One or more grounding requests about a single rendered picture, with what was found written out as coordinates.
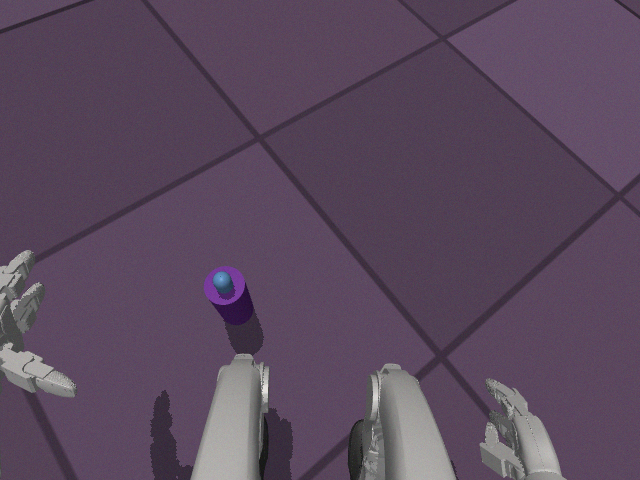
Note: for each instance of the left robot hand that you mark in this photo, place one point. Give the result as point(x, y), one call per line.
point(25, 369)

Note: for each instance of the bottle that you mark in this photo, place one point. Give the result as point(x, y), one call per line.
point(226, 289)

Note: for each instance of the right robot foot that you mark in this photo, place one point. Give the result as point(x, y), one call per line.
point(355, 451)

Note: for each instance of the right robot hand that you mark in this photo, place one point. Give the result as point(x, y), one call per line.
point(526, 437)

